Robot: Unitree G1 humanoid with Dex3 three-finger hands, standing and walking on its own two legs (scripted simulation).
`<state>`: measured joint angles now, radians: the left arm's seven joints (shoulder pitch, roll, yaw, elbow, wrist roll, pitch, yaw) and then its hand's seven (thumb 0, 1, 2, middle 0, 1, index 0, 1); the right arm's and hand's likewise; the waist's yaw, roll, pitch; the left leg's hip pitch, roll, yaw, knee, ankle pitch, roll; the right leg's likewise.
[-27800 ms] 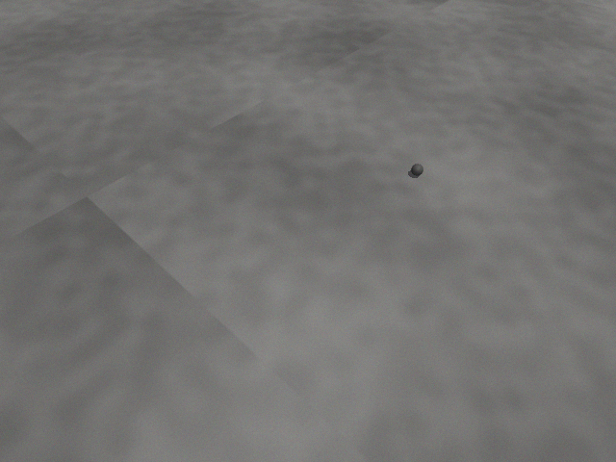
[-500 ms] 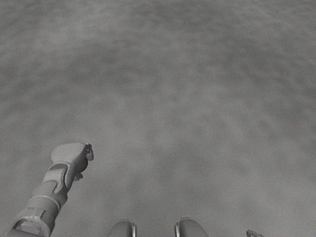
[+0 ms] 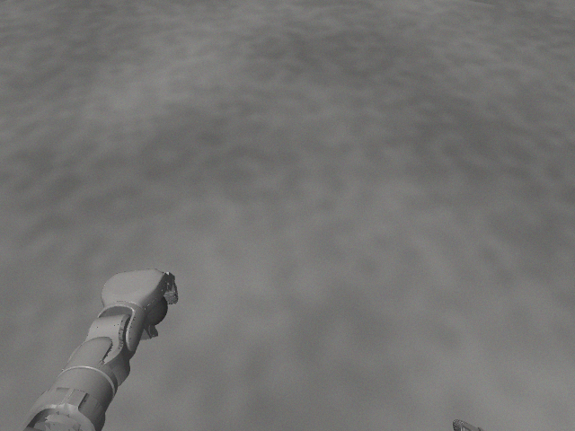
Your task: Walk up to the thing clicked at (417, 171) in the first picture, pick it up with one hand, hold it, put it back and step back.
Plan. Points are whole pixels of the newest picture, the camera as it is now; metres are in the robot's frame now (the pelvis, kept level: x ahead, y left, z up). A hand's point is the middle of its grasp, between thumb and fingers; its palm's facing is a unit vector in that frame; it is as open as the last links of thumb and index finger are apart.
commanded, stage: hold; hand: left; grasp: from above
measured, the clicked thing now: (149, 308) +0.34 +0.23 -0.09
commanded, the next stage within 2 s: crouch in 1.76 s
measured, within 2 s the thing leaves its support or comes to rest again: neither
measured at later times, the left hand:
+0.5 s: hand (139, 308) +0.31 +0.22 -0.03, palm faces -0.44 -0.04 -0.89, open 7.6 cm
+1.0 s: hand (138, 320) +0.29 +0.21 -0.01, palm faces -0.44 -0.05 -0.90, open 7.6 cm
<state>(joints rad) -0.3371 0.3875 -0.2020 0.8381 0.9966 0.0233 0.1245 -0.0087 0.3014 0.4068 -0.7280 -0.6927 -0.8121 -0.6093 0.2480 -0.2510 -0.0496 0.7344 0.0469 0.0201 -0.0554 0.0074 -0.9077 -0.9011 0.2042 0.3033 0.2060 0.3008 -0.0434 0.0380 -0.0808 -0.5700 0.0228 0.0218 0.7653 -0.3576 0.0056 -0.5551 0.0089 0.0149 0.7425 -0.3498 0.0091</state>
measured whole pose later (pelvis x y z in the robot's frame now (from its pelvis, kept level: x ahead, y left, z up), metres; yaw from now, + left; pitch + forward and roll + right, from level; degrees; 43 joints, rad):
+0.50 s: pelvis +0.01 +0.00 +0.02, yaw -1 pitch +5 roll +0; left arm -0.30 0.40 -0.22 0.74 0.99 0.02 0.04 -0.01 0.29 0.45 -0.72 -0.71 -0.79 -0.64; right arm 0.23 -0.26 -0.05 0.70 0.06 0.06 -0.05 0.01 -0.91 -0.90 0.20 0.30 0.21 0.30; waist -0.01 0.05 -0.05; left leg -0.40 0.02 0.04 0.61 -0.30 0.00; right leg -0.40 0.01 0.03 0.61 -0.30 0.01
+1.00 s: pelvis -0.01 -0.01 +0.02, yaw -1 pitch +2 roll +0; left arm -0.26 0.40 -0.22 0.68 0.97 0.01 0.00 -0.01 0.29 0.48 -0.69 -0.74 -0.77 -0.66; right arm 0.19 -0.26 -0.03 0.69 0.07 0.06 -0.06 0.01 -0.91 -0.90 0.20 0.30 0.20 0.30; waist 0.00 0.05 -0.02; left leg -0.31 0.02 0.04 0.52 -0.24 0.00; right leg -0.32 0.01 0.03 0.54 -0.25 0.00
